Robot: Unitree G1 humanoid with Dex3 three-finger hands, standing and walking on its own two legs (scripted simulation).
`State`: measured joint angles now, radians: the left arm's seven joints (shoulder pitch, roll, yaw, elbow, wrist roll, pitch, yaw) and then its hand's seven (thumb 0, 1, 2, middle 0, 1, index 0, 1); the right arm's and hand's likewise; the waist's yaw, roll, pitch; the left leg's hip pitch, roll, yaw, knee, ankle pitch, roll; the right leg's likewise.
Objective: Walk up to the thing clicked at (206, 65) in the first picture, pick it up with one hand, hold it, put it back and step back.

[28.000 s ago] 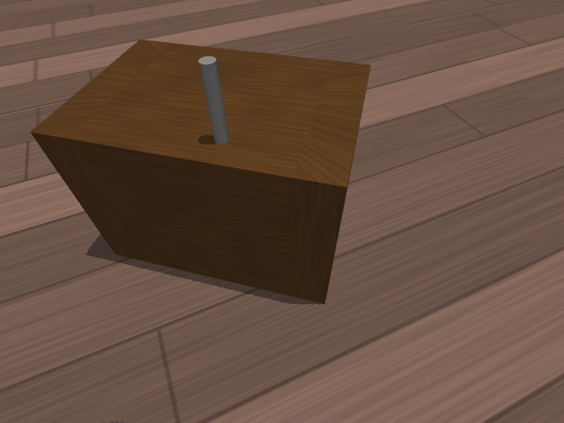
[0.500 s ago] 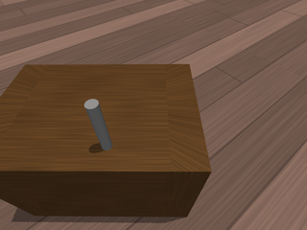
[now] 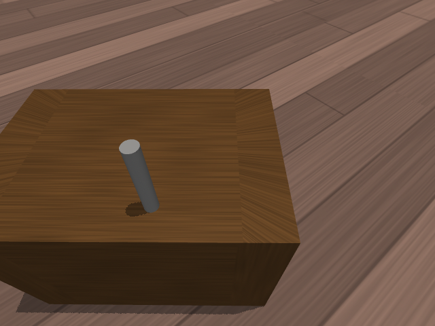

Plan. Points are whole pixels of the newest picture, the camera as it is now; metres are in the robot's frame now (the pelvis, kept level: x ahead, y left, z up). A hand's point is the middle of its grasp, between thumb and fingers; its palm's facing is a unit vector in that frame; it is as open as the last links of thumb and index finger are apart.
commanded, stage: stand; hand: left
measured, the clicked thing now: (142, 180) +0.42 +0.20 -0.02
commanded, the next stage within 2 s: step back in 0.52 s
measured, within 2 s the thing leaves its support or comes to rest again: neither
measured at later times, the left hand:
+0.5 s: hand out of the picture +0.07 +0.25 -0.16, palm faces -0.03 -0.94 -0.34, open 7.4 cm
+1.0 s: hand out of the picture +0.05 +0.30 -0.18, palm faces -0.02 -0.93 -0.37, open 7.4 cm
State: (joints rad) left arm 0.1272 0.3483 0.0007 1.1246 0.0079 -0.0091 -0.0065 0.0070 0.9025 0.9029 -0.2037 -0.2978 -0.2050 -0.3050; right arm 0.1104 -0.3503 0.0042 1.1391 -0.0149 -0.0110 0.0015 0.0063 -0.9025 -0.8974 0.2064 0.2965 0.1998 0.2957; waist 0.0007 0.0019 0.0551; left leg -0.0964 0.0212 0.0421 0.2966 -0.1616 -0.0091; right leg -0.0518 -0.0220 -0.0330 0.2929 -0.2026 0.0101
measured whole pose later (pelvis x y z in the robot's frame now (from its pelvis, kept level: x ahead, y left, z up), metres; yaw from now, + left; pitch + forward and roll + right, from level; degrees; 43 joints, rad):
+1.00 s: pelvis -0.09 +0.03 -0.03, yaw +2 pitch -1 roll +0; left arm 0.04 0.40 0.05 0.86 0.02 0.06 0.00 0.01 0.90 0.90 -0.21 -0.30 -0.21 -0.30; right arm 0.14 -0.40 -0.07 0.95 -0.02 0.03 0.00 0.00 -0.90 -0.90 0.21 0.30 0.20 0.30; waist -0.01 -0.04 0.19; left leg -0.25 -0.03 -0.02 0.66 -0.39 0.02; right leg -0.40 -0.09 -0.02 0.71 -0.28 0.02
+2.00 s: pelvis -0.33 +0.03 -0.02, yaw -2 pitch -2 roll -1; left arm 0.17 0.41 0.10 0.82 0.02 0.07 0.00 0.01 0.90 0.90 -0.20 -0.30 -0.20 -0.30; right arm 0.14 -0.36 -0.04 0.85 -0.03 0.01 -0.02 0.01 -0.90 -0.90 0.21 0.30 0.20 0.30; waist 0.02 -0.04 0.18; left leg -0.30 0.03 0.01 0.57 -0.22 0.02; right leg -0.43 0.11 0.16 1.20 -0.50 0.03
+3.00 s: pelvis -0.65 -0.02 -0.02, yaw -2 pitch -3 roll +0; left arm 0.25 0.35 0.06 0.98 0.04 0.00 -0.01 0.01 0.90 0.90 -0.21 -0.30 -0.21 -0.30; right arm 0.15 -0.41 -0.06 0.93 -0.02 0.04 0.00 0.01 -0.90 -0.90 0.21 0.30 0.20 0.30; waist 0.04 0.04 0.09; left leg -0.42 -0.02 -0.11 0.86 -0.43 0.00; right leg -0.21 0.01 0.03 0.62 -0.35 -0.01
